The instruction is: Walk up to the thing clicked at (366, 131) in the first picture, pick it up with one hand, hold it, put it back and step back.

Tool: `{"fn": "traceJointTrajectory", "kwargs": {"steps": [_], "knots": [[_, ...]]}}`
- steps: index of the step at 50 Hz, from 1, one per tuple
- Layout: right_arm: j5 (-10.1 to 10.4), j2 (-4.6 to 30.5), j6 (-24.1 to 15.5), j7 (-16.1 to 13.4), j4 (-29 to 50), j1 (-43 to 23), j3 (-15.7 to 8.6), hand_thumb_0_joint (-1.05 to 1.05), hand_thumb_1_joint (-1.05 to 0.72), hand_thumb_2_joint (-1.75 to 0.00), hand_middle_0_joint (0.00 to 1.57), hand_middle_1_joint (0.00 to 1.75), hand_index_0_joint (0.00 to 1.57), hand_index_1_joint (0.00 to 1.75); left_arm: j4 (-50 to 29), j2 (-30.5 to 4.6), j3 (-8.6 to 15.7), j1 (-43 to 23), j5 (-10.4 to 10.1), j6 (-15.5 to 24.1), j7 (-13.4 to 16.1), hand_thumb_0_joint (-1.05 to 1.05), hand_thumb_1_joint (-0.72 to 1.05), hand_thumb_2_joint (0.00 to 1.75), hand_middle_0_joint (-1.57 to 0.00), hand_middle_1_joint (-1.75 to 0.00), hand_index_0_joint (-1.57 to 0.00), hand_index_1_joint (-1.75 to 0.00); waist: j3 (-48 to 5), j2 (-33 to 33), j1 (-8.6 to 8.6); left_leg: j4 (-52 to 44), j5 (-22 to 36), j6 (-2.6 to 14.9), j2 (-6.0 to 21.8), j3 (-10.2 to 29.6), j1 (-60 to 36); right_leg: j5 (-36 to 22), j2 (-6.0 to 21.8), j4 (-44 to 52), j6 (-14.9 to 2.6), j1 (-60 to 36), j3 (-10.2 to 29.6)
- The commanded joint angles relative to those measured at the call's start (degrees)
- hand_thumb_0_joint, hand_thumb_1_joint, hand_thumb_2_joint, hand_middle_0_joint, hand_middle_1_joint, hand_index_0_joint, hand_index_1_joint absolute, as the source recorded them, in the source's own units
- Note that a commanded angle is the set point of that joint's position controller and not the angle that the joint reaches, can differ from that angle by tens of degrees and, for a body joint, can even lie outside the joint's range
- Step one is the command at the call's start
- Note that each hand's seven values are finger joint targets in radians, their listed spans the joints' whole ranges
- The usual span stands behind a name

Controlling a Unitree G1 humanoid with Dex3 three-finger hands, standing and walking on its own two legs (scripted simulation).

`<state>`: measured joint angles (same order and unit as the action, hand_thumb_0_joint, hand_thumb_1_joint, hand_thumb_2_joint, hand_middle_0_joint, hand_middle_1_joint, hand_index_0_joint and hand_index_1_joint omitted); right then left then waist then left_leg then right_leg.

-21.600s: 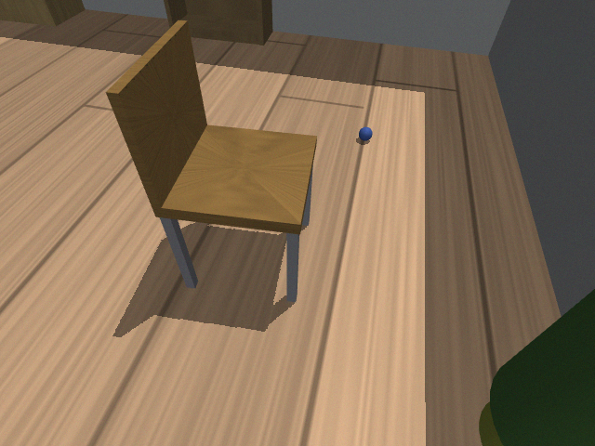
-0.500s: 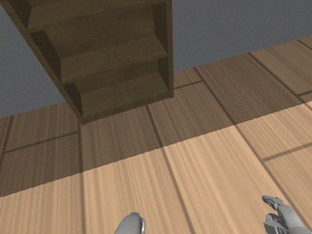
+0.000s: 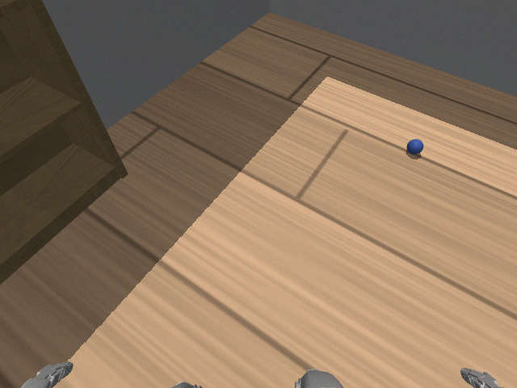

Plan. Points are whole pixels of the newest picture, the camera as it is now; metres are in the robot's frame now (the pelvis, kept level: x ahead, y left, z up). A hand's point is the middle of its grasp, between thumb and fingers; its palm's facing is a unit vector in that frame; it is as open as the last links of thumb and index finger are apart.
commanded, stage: walk up
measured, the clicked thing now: (415, 146) +1.23 -0.91 -0.72
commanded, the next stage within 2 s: none
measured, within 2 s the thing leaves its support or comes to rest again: neither
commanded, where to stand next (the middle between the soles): +0.14 -0.06 m, yaw -46 degrees
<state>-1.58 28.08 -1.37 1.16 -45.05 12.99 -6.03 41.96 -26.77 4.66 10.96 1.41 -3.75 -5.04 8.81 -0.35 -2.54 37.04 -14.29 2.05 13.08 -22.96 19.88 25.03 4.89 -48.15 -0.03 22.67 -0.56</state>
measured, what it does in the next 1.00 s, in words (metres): steps on the spot, turning right: right foot, then left foot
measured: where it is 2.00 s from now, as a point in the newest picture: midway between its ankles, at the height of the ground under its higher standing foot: outside the picture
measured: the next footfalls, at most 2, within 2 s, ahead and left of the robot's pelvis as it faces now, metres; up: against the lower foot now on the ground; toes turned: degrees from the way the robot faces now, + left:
right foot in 0.08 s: +0.03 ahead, -0.16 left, +0.00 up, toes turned -7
left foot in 0.34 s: +0.13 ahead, +0.07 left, +0.00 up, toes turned -13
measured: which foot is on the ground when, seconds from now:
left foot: down 0.00-0.10, up 0.12-0.32, down 0.34-0.72, up 0.74-1.00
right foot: up 0.00-0.06, down 0.08-0.36, up 0.38-0.68, down 0.70-1.00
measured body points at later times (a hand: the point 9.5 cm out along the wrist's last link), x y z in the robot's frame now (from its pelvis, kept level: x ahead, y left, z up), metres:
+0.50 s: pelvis +0.05 -0.01 +0.00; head +0.08 -0.01 +0.45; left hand +0.26 +0.25 -0.12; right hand -0.04 -0.33 -0.10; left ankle +0.09 +0.08 -0.72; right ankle +0.02 -0.15 -0.67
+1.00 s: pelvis +0.07 -0.04 -0.02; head +0.10 -0.09 +0.42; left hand +0.35 +0.14 -0.12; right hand -0.04 -0.36 -0.14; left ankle +0.16 +0.08 -0.71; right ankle +0.07 -0.17 -0.72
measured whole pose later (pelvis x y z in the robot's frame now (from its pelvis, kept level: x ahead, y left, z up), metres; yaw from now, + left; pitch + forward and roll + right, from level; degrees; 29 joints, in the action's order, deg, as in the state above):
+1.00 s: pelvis +0.07 -0.04 -0.02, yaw -37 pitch -1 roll +1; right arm -0.2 24.0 0.8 0.0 -47.6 9.3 -2.2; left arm 44.5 -21.8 1.9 9.1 1.2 -0.2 1.1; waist 8.2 -1.0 0.2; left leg 53.7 -27.9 0.7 2.3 -0.5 25.0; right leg 17.0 -3.7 -46.7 -1.3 29.0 6.0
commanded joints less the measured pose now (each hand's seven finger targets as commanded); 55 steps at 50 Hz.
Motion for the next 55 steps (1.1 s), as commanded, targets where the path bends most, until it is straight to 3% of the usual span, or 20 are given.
{"fn": "traceJointTrajectory", "kwargs": {"steps": [1, 3, 4, 5, 6, 9, 14, 16, 17, 19, 24, 29, 34, 36, 37, 41, 51, 53, 54, 55], "knots": [[-0.1, 14.9, -0.7, -0.2, 4.9, -1.4, -4.3, 0.00, -0.90, -0.90, 0.20, 0.30, 0.20, 0.30, -2.7, -9.6, 3.2, 8.5, 0.0, 1.7, 0.5, 0.00, 0.90, 0.90, -0.20, -0.30, -0.20, -0.30, -13.3, -11.5, 2.99, -15.2, -12.4, 4.18, 11.8, 14.0, -7.3, 1.6, -2.6, 7.5, -2.09, -4.5, -5.2], [1.1, 12.4, -0.1, 0.5, 5.4, -1.4, -3.4, 0.00, -0.90, -0.90, 0.20, 0.30, 0.20, 0.30, 0.0, -10.8, 4.3, 13.3, 0.3, 2.2, 1.2, 0.00, 0.90, 0.90, -0.20, -0.30, -0.20, -0.30, -16.0, -2.8, 6.18, -3.5, -16.8, 1.86, 6.6, 9.0, -0.9, -3.2, -5.2, 16.9, -4.30, -14.0, -5.9], [1.5, 9.2, 0.2, 0.5, 5.2, -0.3, -2.5, 0.00, -0.90, -0.90, 0.20, 0.30, 0.20, 0.30, 0.1, -12.7, 4.9, 14.5, 0.6, 2.4, 1.7, 0.00, 0.90, 0.90, -0.20, -0.30, -0.20, -0.30, -13.4, 7.7, 7.71, 8.6, -22.8, -0.36, 2.4, 6.8, 8.0, 1.3, -3.0, 21.1, -7.29, -19.2, 3.3], [2.7, 5.8, 0.0, 0.6, 7.5, -3.5, -1.2, 0.00, -0.90, -0.90, 0.20, 0.30, 0.20, 0.30, -2.2, -17.7, 5.7, 12.7, 1.0, 2.5, 2.2, 0.00, 0.90, 0.90, -0.20, -0.30, -0.20, -0.30, -7.8, 20.8, 9.04, 18.4, -25.3, -4.51, -7.6, 6.7, 21.3, 15.4, 7.5, 32.0, -13.52, -15.3, 31.6], [3.1, 9.4, -0.2, 0.1, 7.5, -7.2, -1.8, 0.00, -0.90, -0.90, 0.20, 0.30, 0.20, 0.30, -4.2, -19.4, 5.2, 5.9, 0.6, 2.7, 2.5, 0.00, 0.90, 0.90, -0.20, -0.30, -0.20, -0.30, -3.3, 15.9, 7.37, 21.3, -20.5, -5.61, -7.0, 18.1, 19.5, 20.1, 10.3, 36.0, -17.07, -6.0, 37.6], [3.6, 11.0, -0.9, 0.5, 2.5, 3.7, -2.0, 0.00, -0.90, -0.90, 0.20, 0.30, 0.20, 0.30, -5.6, -15.7, 4.0, -2.3, -0.6, 3.4, 4.2, 0.00, 0.90, 0.90, -0.20, -0.30, -0.20, -0.30, -6.8, 13.1, 1.68, 19.5, -10.2, -4.22, -7.0, 20.6, 16.0, 10.6, 4.8, 28.4, -12.87, -10.2, 22.7], [1.8, 9.0, -1.7, 0.3, 2.3, 4.1, -1.0, 0.00, -0.90, -0.90, 0.20, 0.30, 0.20, 0.30, -3.5, -13.3, 3.1, -0.3, -0.4, 4.6, 4.1, 0.00, 0.90, 0.90, -0.20, -0.30, -0.20, -0.30, -4.8, 10.7, 1.00, 8.1, -9.2, -1.08, -10.5, 21.5, 0.9, 0.6, 4.1, 23.8, -10.94, 2.5, 23.0], [1.0, 9.0, -2.4, -0.6, -0.3, 13.5, -1.9, 0.00, -0.90, -0.90, 0.20, 0.30, 0.20, 0.30, -3.7, -11.0, 1.9, -4.7, -0.9, 4.2, 4.5, 0.00, 0.90, 0.90, -0.20, -0.30, -0.20, -0.30, -5.5, 5.3, -5.77, -4.0, -4.4, -0.44, -11.5, 23.3, -17.5, -1.8, 0.5, 11.2, -7.21, 15.7, 18.6], [-0.6, 13.1, -3.2, -1.5, -0.4, 15.8, -3.0, 0.00, -0.90, -0.90, 0.20, 0.30, 0.20, 0.30, -4.0, -4.2, 0.3, -1.8, -1.5, 4.0, 4.9, 0.00, 0.90, 0.90, -0.20, -0.30, -0.20, -0.30, -6.3, -10.8, -5.81, -17.2, -17.3, -0.41, -0.8, 40.8, -20.5, -0.8, -9.3, -6.2, -2.95, 21.3, 12.3], [1.0, 18.6, -3.5, -1.7, 2.5, 6.6, -3.9, 0.00, -0.90, -0.90, 0.20, 0.30, 0.20, 0.30, -1.8, -10.1, 0.4, 3.8, -1.2, 4.3, 5.8, 0.00, 0.90, 0.90, -0.20, -0.30, -0.20, -0.30, -4.8, -10.2, -0.27, -28.0, -26.6, 5.30, 17.0, 61.1, -11.2, 1.4, -7.1, -18.5, -1.32, 21.5, 11.2], [0.2, 10.7, -4.0, -1.3, 2.2, 3.3, -1.5, 0.00, -0.90, -0.90, 0.20, 0.30, 0.20, 0.30, 2.1, -9.2, 1.6, 4.1, -1.7, 4.8, 3.6, 0.00, 0.90, 0.90, -0.20, -0.30, -0.20, -0.30, -3.0, -8.8, 0.78, -19.9, 4.9, 4.40, 4.5, 29.4, -8.8, -7.3, -2.9, -9.2, -0.20, 12.5, 5.6], [0.5, 9.8, -2.7, -1.2, 3.1, 4.8, -1.0, 0.00, -0.90, -0.90, 0.20, 0.30, 0.20, 0.30, 0.1, -5.4, 0.5, -0.5, -2.0, 4.6, 3.3, 0.00, 0.90, 0.90, -0.20, -0.30, -0.20, -0.30, -8.4, -10.0, -0.43, -9.3, 31.0, 5.93, 3.1, 17.2, -11.4, -9.9, -3.7, 1.3, -0.90, 4.1, -1.5], [1.9, 8.4, 0.1, -1.1, 4.7, 1.7, -0.6, 0.00, -0.90, -0.90, 0.20, 0.30, 0.20, 0.30, 3.1, -8.0, 2.0, 5.1, -0.7, 5.4, 4.9, 0.00, 0.90, 0.90, -0.20, -0.30, -0.20, -0.30, -12.6, -4.0, 3.79, 9.6, 19.4, 3.57, 0.5, 14.3, -2.8, -15.0, -7.6, 16.4, -2.60, -12.9, -3.1], [2.5, 3.1, 0.6, -1.1, 6.8, 2.9, 1.6, 0.00, -0.90, -0.90, 0.20, 0.30, 0.20, 0.30, 1.7, -16.5, 4.3, 9.5, -0.4, 6.5, 6.2, 0.00, 0.90, 0.90, -0.20, -0.30, -0.20, -0.30, -15.8, 15.1, 5.63, 31.3, -17.8, -2.16, -12.0, 16.6, 18.7, -31.9, 13.5, 22.1, -14.16, -24.9, 34.7], [2.0, 6.2, 1.3, -2.3, 5.8, 0.5, 0.5, 0.00, -0.90, -0.90, 0.20, 0.30, 0.20, 0.30, 1.0, -16.0, 3.8, 7.5, -1.0, 6.1, 6.7, 0.00, 0.90, 0.90, -0.20, -0.30, -0.20, -0.30, -16.5, 11.6, 6.29, 33.8, -23.9, -2.45, -8.4, 23.9, 16.5, -33.6, 16.9, 21.8, -19.26, -19.9, 38.3], [2.2, 6.9, 1.8, -2.3, 0.6, 4.1, 0.5, 0.00, -0.90, -0.90, 0.20, 0.30, 0.20, 0.30, -0.3, -11.2, 2.1, -0.5, -0.9, 5.5, 7.7, 0.00, 0.90, 0.90, -0.20, -0.30, -0.20, -0.30, -13.3, 8.0, 1.30, 28.5, -13.1, -1.86, -7.7, 23.6, 9.4, -32.6, 5.1, 16.5, -11.50, -7.8, 20.0], [0.4, 6.1, 0.0, -2.3, -3.0, 4.7, -0.1, 0.00, -0.90, -0.90, 0.20, 0.30, 0.20, 0.30, -1.4, -8.8, 1.7, -2.8, -0.8, 3.5, 6.8, 0.00, 0.90, 0.90, -0.20, -0.30, -0.20, -0.30, -13.2, 8.0, 0.47, -1.5, -6.0, -0.16, -13.2, 22.6, -7.5, -17.3, 0.4, 10.1, -8.28, 6.0, 21.1], [0.0, 14.7, -0.8, -2.3, -1.0, 0.9, -1.8, 0.00, -0.90, -0.90, 0.20, 0.30, 0.20, 0.30, -1.3, -5.3, 0.7, -2.2, -1.1, 3.8, 7.0, 0.00, 0.90, 0.90, -0.20, -0.30, -0.20, -0.30, -11.4, -11.4, 0.23, -15.9, -9.9, 9.65, 9.0, 51.6, -6.8, 0.2, -12.5, -8.8, -1.47, 14.2, 9.4], [0.1, 16.1, -0.9, -2.0, -0.2, -1.9, -2.5, 0.00, -0.90, -0.90, 0.20, 0.30, 0.20, 0.30, -0.4, -9.7, 1.9, -3.7, -0.1, 4.1, 7.6, 0.00, 0.90, 0.90, -0.20, -0.30, -0.20, -0.30, -9.1, -10.4, -0.14, -15.7, -3.2, 15.61, 15.4, 56.1, -3.3, 8.4, -9.2, -15.8, -0.14, 13.0, 9.7], [0.2, 14.1, -1.1, -2.3, 0.2, -3.3, -2.1, 0.00, -0.90, -0.90, 0.20, 0.30, 0.20, 0.30, 0.4, -10.5, 2.3, -2.8, -0.1, 4.2, 7.4, 0.00, 0.90, 0.90, -0.20, -0.30, -0.20, -0.30, -6.8, -5.7, 1.71, -13.3, 2.5, 14.85, 12.8, 49.3, -0.7, 7.0, -8.5, -19.9, -0.17, 11.9, 9.5]]}}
